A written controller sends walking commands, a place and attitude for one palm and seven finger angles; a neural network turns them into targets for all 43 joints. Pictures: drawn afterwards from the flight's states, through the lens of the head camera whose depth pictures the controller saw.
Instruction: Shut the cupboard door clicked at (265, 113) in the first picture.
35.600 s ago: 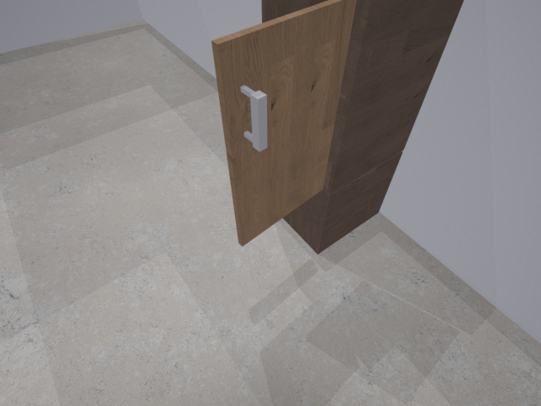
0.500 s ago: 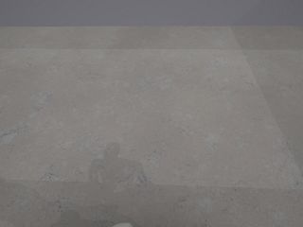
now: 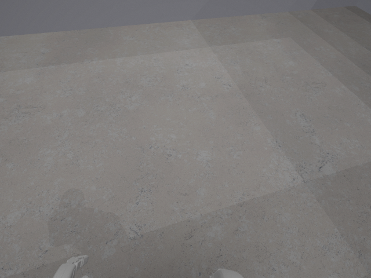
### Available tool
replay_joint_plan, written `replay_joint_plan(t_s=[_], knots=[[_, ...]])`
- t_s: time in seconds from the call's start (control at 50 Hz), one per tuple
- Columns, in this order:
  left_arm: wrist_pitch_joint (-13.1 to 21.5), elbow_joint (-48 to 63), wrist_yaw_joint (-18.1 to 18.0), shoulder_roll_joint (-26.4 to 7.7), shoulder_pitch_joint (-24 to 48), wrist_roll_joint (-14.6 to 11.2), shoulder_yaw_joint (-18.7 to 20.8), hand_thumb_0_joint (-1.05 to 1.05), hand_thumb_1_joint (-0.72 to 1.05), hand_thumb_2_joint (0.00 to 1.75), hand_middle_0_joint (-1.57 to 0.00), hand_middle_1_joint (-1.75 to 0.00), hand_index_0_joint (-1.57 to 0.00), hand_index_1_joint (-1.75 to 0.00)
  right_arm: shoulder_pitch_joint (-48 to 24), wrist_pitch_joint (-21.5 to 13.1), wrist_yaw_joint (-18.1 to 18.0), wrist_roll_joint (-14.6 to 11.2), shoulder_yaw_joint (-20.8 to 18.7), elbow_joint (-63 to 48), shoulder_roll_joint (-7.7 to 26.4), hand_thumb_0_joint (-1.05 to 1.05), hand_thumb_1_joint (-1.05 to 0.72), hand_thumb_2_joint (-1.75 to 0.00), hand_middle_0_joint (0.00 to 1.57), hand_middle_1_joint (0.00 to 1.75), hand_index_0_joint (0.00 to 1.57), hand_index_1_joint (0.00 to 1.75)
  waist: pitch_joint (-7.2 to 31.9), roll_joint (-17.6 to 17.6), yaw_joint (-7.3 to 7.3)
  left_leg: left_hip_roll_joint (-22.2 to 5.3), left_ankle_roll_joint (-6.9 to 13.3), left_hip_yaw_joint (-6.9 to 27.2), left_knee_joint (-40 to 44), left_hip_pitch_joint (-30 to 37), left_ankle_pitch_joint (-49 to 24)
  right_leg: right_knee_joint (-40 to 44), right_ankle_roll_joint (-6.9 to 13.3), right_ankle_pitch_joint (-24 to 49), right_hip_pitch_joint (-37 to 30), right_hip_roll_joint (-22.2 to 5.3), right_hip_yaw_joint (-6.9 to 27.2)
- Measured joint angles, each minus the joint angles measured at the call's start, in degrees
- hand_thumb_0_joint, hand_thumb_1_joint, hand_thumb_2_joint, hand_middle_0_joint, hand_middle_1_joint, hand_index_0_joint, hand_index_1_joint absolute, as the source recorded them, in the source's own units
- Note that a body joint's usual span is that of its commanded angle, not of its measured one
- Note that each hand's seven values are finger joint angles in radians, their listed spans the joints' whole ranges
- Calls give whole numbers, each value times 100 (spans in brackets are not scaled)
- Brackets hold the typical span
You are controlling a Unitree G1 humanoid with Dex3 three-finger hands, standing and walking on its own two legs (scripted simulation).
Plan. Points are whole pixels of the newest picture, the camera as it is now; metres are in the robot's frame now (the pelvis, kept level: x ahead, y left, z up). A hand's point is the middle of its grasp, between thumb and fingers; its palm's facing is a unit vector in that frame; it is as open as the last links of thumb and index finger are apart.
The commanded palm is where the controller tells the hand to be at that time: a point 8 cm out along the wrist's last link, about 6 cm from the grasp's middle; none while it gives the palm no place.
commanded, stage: turn to face it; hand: left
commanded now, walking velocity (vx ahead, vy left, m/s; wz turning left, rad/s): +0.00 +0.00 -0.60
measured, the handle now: out of the picture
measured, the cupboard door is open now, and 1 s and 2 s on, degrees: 58 58 58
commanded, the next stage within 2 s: none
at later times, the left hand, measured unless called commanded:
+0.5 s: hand out of the picture +0.14 +0.17 -0.19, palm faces -0.25 -0.95 -0.17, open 7.4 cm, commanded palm none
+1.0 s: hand (156, 247) +0.21 +0.08 -0.16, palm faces -0.56 -0.78 -0.27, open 7.4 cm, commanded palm none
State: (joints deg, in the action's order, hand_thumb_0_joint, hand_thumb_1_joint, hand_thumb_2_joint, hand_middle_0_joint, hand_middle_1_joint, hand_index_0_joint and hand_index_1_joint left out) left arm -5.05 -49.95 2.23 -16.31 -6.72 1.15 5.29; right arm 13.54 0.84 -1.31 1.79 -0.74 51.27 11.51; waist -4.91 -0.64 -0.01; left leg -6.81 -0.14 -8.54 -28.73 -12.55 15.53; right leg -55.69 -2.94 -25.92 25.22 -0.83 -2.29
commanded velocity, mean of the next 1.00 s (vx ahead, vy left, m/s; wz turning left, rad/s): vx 0.00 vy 0.00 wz -0.60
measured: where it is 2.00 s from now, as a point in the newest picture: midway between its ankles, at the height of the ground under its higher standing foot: outside the picture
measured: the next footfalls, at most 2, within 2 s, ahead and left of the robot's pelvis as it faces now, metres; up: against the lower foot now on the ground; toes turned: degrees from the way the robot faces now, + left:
right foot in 0.14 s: +0.02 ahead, -0.15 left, +0.00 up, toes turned -10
left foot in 0.48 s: +0.11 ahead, +0.09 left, +0.00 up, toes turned -14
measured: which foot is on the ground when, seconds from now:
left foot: down 0.00-0.14, up 0.16-0.46, down 0.48-0.88, up 0.90-1.00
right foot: up 0.00-0.12, down 0.14-0.48, up 0.50-0.86, down 0.88-1.00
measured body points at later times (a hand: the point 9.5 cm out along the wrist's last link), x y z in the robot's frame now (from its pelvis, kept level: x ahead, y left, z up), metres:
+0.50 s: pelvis +0.02 +0.00 -0.02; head +0.07 +0.01 +0.43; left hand +0.15 +0.22 -0.17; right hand +0.04 -0.28 -0.13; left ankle +0.07 +0.10 -0.75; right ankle -0.02 -0.14 -0.74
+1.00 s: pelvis +0.00 -0.02 -0.01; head +0.02 -0.06 +0.44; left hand +0.24 +0.12 -0.13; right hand -0.12 -0.27 -0.16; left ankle +0.06 +0.10 -0.68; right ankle -0.06 -0.12 -0.74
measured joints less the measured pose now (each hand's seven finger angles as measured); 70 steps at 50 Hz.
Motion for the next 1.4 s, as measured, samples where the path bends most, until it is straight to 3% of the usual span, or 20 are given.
replay_joint_plan(t_s=[0.08,0.14,0.2,0.28,0.38,0.46,0.5,0.56,0.6,0.66,0.82,0.88,0.9,0.94,1.02,1.2,1.26,1.28,1.34,1.4], knots=[[26,94,27,83,115,8,-55,0,91,90,-20,-30,-19,-30,46,28,48,-1,-58,40,49,0,-90,-90,20,30,20,30,-25,156,-88,-192,-93,-260,-166,-9,125,931,64,142,-399,-59,-114],[134,182,40,114,97,18,-120,0,91,90,-20,-30,-20,-30,141,66,94,-42,-126,52,121,0,-90,-90,20,30,21,30,25,199,-122,-326,-226,-429,-653,-168,401,2187,209,1019,-980,-70,-171],[298,148,-46,267,59,20,-196,0,91,90,-20,-30,-20,-30,21,244,75,-91,-201,112,297,0,-90,-90,20,30,20,30,-28,363,-136,-185,-343,130,-2143,-797,1366,2086,333,754,-889,49,-61],[261,73,-145,420,-136,17,-253,0,91,90,-20,-30,-20,-30,-169,302,48,-107,-237,92,376,1,-91,-90,20,29,20,30,-69,296,-135,138,-446,513,-3314,-1436,1130,2390,333,934,-970,110,192],[212,-48,-134,440,-349,46,-257,0,91,90,-21,-30,-20,-30,-296,236,69,-123,-230,-77,309,0,-91,-90,20,29,20,30,-36,57,-63,301,-485,590,-2512,-1424,880,2609,301,1087,-989,152,496],[158,-129,-122,373,-479,37,-201,0,90,90,-21,-30,-20,-30,-361,123,47,-151,-181,-182,227,0,-91,-90,20,29,20,30,19,-124,21,451,-431,622,-1104,-912,453,2418,183,1016,-835,227,775],[93,-156,-115,319,-517,-14,-158,0,90,90,-21,-30,-20,-30,-336,8,23,-118,-139,-226,197,0,-91,-90,20,29,20,30,75,-166,34,430,-165,589,-577,-725,124,1961,153,605,-597,306,854],[24,-214,-82,190,-460,9,-91,0,91,90,-21,-30,-20,-30,-317,-47,5,-41,-34,-260,78,0,-91,-90,20,29,20,30,-24,-237,88,290,106,359,-642,-616,140,299,121,-289,-65,325,576],[1,-227,-35,128,-413,12,-41,0,91,90,-21,-30,-20,-30,-250,-41,-7,-18,10,-271,19,0,-91,-90,20,29,20,30,-59,-213,93,191,119,251,-443,-445,70,-502,53,-241,154,248,343],[-26,-188,17,80,-356,9,10,0,91,90,-20,-30,-20,-30,-168,-16,-12,-16,34,-223,-29,0,-91,-90,20,30,20,30,-59,-153,111,63,95,57,-147,-241,-57,-802,-23,-11,234,81,133],[-7,-114,43,126,-165,24,-15,0,91,90,-20,-30,-20,-30,-9,19,51,-14,-93,-10,39,0,-90,-90,20,30,21,30,-15,121,-36,-289,-68,-481,-192,-114,28,861,29,101,-417,-128,-130],[99,-28,43,143,-129,24,-72,0,91,90,-20,-30,-20,-30,107,62,88,-47,-170,43,143,0,-90,-90,20,30,21,30,40,202,-79,-444,-212,-653,-661,-250,279,2103,180,835,-965,-92,-233],[178,-17,19,154,-122,39,-85,0,91,90,-20,-30,-20,-30,126,100,99,-69,-199,68,191,0,-90,-90,20,30,20,30,67,217,-71,-453,-275,-605,-1012,-397,599,2260,301,837,-1010,-70,-181],[279,-39,-52,280,-84,24,-141,0,91,90,-20,-30,-20,-30,45,252,71,-88,-251,141,335,0,-91,-90,20,30,20,30,8,383,-92,-292,-346,-39,-2061,-827,1296,2060,394,724,-906,34,-118],[287,-55,-152,403,-196,7,-203,0,91,90,-20,-30,-20,-30,-137,338,50,-98,-289,161,405,1,-91,-90,20,29,20,30,-18,332,-105,82,-458,474,-3381,-1483,1052,2393,404,951,-991,117,151],[238,-149,-125,407,-396,42,-214,0,90,90,-21,-30,-20,-30,-330,217,75,-123,-232,-74,252,0,-91,-90,20,29,20,30,78,-17,8,381,-485,683,-1900,-1199,809,2710,360,1201,-950,306,723],[178,-180,-137,354,-466,9,-169,0,90,90,-21,-30,-20,-30,-333,88,39,-149,-164,-163,208,0,-91,-90,20,29,20,30,144,-104,42,452,-410,676,-529,-641,285,2436,246,1079,-776,410,925],[142,-182,-130,325,-470,-19,-150,0,90,90,-21,-30,-20,-30,-326,29,25,-125,-146,-187,193,0,-91,-90,20,29,20,30,157,-122,34,436,-240,642,-360,-608,-92,2179,250,894,-648,444,948],[54,-223,-99,188,-423,4,-81,0,91,90,-21,-30,-20,-30,-315,-17,8,-43,-43,-232,70,0,-91,-90,20,29,20,30,63,-249,83,337,65,375,-548,-551,74,551,189,-169,-126,401,673],[12,-239,-26,102,-351,17,-9,0,91,90,-21,-30,-20,-30,-206,-24,-9,-6,15,-248,-14,0,-91,-90,20,29,20,30,11,-211,82,191,71,226,-279,-333,47,-545,68,-147,168,258,335]])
